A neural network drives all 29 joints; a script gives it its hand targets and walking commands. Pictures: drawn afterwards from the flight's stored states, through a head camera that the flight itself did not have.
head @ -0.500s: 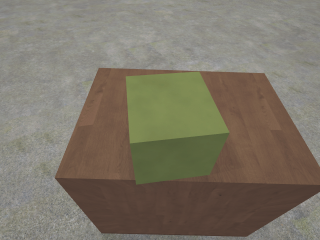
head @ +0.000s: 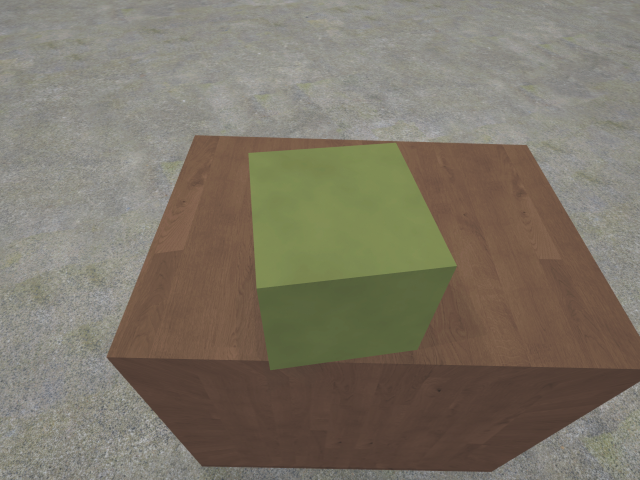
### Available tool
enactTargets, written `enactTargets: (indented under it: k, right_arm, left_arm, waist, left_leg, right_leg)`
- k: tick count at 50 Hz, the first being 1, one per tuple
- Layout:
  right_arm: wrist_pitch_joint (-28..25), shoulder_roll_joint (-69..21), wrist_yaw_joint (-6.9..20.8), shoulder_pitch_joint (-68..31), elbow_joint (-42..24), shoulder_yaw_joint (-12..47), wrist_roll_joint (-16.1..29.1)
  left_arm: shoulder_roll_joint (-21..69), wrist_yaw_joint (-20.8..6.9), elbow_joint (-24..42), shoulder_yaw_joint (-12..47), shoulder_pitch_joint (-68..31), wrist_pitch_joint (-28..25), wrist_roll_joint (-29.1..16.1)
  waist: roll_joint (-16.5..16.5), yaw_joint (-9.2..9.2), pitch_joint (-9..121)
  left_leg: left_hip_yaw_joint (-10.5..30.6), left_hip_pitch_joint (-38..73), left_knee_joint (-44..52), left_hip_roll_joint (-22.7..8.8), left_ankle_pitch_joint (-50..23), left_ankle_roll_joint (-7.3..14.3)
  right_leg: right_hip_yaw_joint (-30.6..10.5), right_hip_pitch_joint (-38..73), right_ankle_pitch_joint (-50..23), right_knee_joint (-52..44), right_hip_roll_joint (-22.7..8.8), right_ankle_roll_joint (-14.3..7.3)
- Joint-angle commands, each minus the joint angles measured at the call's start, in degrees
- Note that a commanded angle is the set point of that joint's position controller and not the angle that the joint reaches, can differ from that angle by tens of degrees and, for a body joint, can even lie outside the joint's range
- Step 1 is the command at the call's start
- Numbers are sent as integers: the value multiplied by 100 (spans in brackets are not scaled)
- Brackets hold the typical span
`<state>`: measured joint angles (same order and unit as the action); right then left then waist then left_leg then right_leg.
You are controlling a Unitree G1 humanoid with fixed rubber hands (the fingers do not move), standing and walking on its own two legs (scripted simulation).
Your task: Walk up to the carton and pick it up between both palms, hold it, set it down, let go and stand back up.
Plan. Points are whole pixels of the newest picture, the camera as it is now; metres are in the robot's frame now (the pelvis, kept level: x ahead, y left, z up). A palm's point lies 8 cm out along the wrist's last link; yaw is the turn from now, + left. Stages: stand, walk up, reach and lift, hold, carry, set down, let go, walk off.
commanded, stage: stand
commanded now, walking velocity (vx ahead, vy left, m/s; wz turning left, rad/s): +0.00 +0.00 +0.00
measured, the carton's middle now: (334, 253) +0.42 +0.00 +0.03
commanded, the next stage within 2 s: none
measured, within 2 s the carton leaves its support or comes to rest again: neither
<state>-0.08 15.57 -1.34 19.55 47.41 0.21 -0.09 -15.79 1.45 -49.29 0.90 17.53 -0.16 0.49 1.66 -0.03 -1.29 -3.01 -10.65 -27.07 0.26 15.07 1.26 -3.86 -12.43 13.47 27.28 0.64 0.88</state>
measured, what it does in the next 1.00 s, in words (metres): stands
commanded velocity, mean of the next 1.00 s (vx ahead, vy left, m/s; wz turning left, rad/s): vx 0.00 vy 0.00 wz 0.00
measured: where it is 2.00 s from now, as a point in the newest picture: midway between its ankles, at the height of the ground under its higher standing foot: outside the picture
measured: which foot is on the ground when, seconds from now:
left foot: down 0.00-1.00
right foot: down 0.00-1.00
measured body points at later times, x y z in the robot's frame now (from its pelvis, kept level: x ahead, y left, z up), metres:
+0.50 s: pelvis +0.00 +0.00 +0.00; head +0.01 +0.01 +0.45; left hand +0.05 +0.26 -0.14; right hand +0.04 -0.27 -0.13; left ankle +0.00 +0.10 -0.74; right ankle +0.01 -0.13 -0.74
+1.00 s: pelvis +0.00 +0.00 +0.00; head +0.01 +0.01 +0.45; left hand +0.05 +0.26 -0.14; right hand +0.03 -0.27 -0.13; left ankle +0.00 +0.10 -0.74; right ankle +0.01 -0.13 -0.74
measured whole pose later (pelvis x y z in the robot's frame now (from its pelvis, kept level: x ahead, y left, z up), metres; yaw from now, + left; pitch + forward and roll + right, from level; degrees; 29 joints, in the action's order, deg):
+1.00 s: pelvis +0.00 +0.00 +0.00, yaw +0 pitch -1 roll +0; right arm 0.0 14.6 -1.9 19.2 52.4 0.4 0.0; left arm -14.9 2.1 -53.6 1.1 17.2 -0.2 0.3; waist 1.6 -0.1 -1.5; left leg -2.7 -9.5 -25.6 0.1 14.8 1.0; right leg -4.2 -11.4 13.1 25.9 0.8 0.8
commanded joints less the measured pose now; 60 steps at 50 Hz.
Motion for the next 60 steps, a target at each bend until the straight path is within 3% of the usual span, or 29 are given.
enactTargets:
  k: [1, 60]
  right_arm:
    - [-61, 721, -21, 277, -201, -190, 1]
    - [-44, 595, -84, 285, 416, -143, 17]
  left_arm:
    - [-695, 23, 241, -151, 196, -63, 3]
    - [-550, 96, -306, -107, 214, -51, -11]
  waist:
    - [-95, -13, -150]
    - [-115, -18, -257]
  left_leg:
    - [721, -33, 642, -617, -288, 28]
    - [702, 63, 730, -615, -497, -2]
  right_leg:
    - [-517, -236, -541, -447, -466, -180]
    - [-522, -141, -704, -557, -475, -156]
